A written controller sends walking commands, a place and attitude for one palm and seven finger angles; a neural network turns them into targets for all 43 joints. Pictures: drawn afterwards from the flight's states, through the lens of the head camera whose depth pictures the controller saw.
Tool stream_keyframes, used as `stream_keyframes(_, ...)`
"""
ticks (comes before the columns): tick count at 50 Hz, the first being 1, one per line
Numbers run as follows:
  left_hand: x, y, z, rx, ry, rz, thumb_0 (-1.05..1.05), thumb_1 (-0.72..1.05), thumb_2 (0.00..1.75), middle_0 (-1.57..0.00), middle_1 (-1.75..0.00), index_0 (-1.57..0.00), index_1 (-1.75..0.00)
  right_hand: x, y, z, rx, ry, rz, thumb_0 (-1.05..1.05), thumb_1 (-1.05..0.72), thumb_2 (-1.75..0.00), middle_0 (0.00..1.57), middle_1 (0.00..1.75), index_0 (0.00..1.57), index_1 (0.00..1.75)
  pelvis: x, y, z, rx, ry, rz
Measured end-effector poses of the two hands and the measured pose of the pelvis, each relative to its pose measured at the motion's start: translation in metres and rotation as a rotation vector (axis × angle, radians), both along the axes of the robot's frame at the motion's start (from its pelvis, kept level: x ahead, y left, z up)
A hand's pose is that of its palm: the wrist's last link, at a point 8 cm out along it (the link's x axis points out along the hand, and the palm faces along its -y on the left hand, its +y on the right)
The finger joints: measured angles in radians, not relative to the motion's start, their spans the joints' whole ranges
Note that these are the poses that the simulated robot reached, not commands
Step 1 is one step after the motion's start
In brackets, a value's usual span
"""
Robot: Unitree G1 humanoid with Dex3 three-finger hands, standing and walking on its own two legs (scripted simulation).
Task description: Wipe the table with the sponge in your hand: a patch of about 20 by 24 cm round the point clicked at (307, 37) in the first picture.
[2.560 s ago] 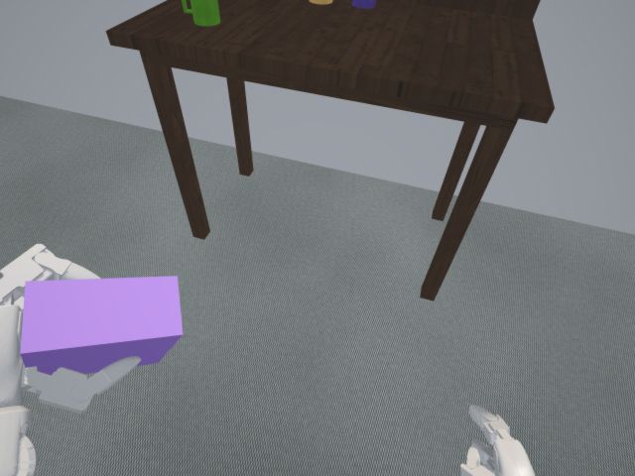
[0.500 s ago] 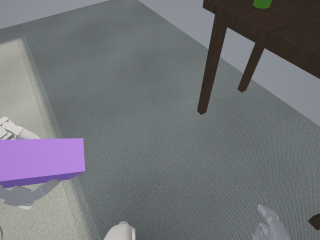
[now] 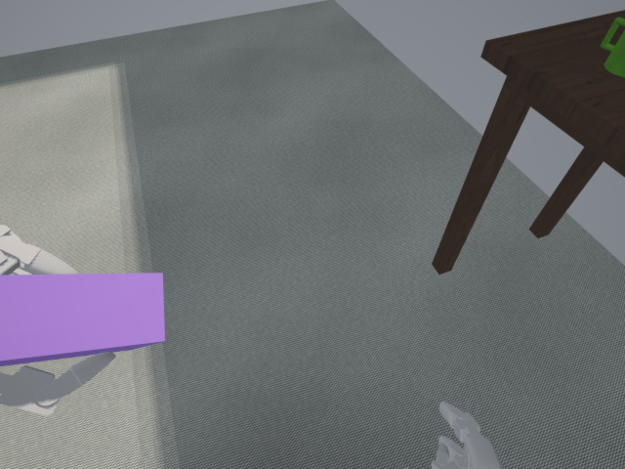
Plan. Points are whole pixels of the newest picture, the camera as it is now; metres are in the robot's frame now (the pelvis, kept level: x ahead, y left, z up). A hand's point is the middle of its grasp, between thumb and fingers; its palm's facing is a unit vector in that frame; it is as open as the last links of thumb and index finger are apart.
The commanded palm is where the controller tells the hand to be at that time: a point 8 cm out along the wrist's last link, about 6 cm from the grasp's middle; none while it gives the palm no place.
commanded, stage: walk to a spot facing it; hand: left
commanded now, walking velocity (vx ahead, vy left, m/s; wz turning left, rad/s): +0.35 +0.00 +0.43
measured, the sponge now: (98, 319) +0.21 +0.21 +0.17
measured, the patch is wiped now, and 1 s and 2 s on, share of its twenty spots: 0.00 0.00 0.00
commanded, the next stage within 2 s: none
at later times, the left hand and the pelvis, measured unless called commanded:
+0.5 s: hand (106, 219) +0.32 +0.25 +0.17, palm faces +0.57 -0.67 -0.47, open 10.0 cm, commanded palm +0.25 +0.28 +0.18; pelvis +0.15 -0.02 -0.02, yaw +13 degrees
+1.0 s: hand (150, 219) +0.34 +0.22 +0.15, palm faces +0.76 -0.47 -0.44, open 10.0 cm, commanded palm +0.26 +0.23 +0.18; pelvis +0.28 -0.10 +0.00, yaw +32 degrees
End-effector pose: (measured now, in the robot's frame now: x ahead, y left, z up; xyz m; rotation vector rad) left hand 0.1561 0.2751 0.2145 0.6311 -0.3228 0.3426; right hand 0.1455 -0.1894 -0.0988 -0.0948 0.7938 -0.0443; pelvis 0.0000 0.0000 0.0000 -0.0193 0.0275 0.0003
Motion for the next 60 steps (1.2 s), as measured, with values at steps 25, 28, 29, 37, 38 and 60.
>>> stream_keyframes(25,0.116,0.006,-0.023,-0.02,-0.057,0.19,-0.01,-0.48,0.99,-0.75,-1.34,-0.75,-1.34,0.226,-0.05,0.008,-0.181,-0.076,0.109,0.01,-0.91,-0.9,0.2,0.3,0.19,0.3,0.154,-0.024,-0.023,0.065,-0.015,0.222)
stream_keyframes(28,0.131,0.015,-0.031,-0.052,-0.032,0.22,-0.01,-0.48,0.99,-0.75,-1.34,-0.75,-1.34,0.24,-0.021,0.005,-0.109,-0.049,0.174,0.01,-0.91,-0.9,0.2,0.3,0.19,0.3,0.167,-0.029,-0.019,0.047,-0.025,0.274)
stream_keyframes(29,0.134,0.015,-0.031,-0.06,-0.025,0.23,-0.01,-0.48,0.99,-0.75,-1.34,-0.75,-1.34,0.244,-0.012,0.005,-0.089,-0.04,0.198,0.01,-0.91,-0.9,0.2,0.3,0.19,0.3,0.171,-0.032,-0.016,0.04,-0.024,0.289)
stream_keyframes(37,0.122,-0.02,0.004,-0.01,0.001,0.319,-0.01,-0.48,1.0,-0.75,-1.34,-0.75,-1.34,0.285,0.016,0.003,-0.001,0.0,0.371,0.01,-0.91,-0.9,0.21,0.3,0.2,0.3,0.221,-0.053,-0.001,-0.003,-0.009,0.393)
stream_keyframes(38,0.12,-0.023,0.006,0.004,0.008,0.351,-0.01,-0.48,1.0,-0.75,-1.34,-0.75,-1.34,0.293,0.016,0.0,0.004,0.004,0.391,0.01,-0.9,-0.9,0.21,0.3,0.2,0.3,0.228,-0.057,-0.001,-0.003,-0.011,0.405)
stream_keyframes(60,0.118,-0.052,-0.003,-0.041,-0.014,0.559,-0.01,-0.49,1.01,-0.74,-1.35,-0.75,-1.35,0.447,-0.016,0.042,-0.237,-0.164,0.549,0.01,-0.91,-0.9,0.2,0.3,0.19,0.3,0.285,-0.096,-0.001,0.053,0.015,0.654)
